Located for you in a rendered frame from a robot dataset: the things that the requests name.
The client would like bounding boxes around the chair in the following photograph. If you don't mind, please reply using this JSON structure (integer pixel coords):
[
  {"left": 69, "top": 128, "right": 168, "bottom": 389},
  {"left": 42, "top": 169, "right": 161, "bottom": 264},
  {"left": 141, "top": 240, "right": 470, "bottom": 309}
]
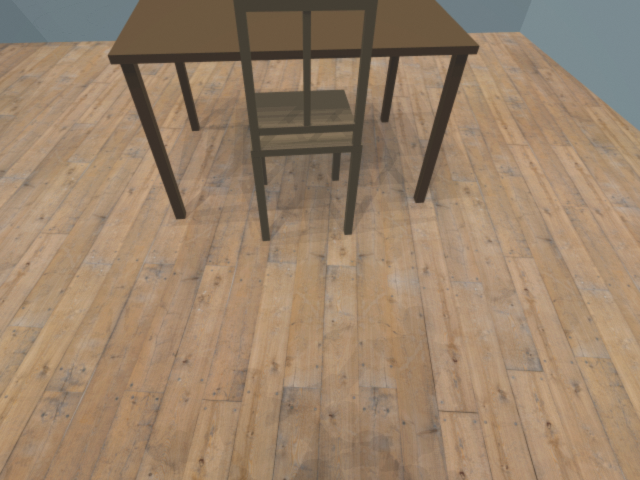
[{"left": 233, "top": 0, "right": 378, "bottom": 241}]

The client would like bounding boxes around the table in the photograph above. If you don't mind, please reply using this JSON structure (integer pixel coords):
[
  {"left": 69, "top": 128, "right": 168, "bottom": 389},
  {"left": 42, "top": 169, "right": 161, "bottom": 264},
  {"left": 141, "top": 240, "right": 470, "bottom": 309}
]
[{"left": 108, "top": 0, "right": 479, "bottom": 219}]

